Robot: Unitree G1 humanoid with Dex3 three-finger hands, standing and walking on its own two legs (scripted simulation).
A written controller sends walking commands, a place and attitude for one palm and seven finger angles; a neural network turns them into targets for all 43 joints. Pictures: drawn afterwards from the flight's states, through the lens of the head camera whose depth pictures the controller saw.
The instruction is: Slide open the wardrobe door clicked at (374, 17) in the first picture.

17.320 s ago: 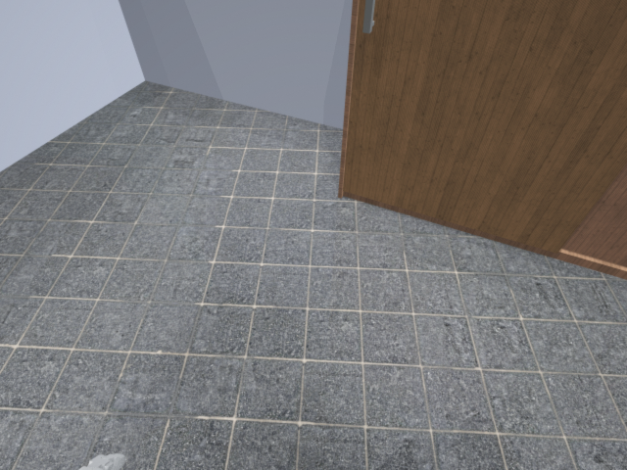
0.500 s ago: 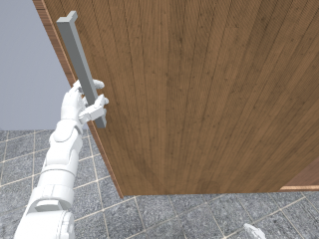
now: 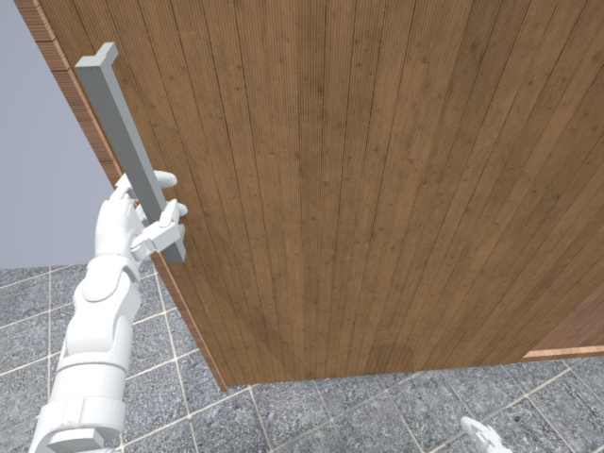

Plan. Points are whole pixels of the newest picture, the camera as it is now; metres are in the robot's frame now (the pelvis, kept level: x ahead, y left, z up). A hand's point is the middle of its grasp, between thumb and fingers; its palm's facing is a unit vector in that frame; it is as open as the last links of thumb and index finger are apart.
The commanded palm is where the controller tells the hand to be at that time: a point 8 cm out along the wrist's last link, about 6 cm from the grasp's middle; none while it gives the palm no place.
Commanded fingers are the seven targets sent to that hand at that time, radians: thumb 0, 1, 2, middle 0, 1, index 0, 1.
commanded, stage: grip the handle and tug to test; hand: left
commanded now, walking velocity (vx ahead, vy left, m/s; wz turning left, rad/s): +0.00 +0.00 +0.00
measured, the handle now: (148, 171) +0.43 +0.21 +0.18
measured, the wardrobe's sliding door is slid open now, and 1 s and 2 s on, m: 0.00 0.01 0.05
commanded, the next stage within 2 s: tug the door sideways, standing still in 0.02 s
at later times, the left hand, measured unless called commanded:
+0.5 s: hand (170, 226) +0.37 +0.18 +0.13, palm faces +0.15 -0.99 -0.01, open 5.9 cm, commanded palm +0.34 +0.19 +0.13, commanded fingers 0.00 0.90 0.90 -0.45 -1.40 -0.45 -1.40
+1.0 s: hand (183, 226) +0.37 +0.16 +0.13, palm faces +0.16 -0.99 -0.03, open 6.0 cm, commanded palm +0.34 +0.15 +0.13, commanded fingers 0.00 0.90 0.90 -0.45 -1.40 -0.45 -1.40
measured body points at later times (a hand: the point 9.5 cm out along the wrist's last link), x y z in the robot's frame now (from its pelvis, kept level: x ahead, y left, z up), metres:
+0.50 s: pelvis +0.02 +0.00 +0.00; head +0.04 -0.01 +0.45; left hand +0.36 +0.23 +0.13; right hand +0.21 -0.21 -0.10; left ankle +0.00 +0.13 -0.73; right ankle -0.07 -0.13 -0.72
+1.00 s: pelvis -0.01 +0.01 +0.00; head +0.01 +0.00 +0.45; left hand +0.36 +0.22 +0.13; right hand +0.14 -0.21 -0.12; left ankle +0.00 +0.13 -0.73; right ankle -0.07 -0.13 -0.73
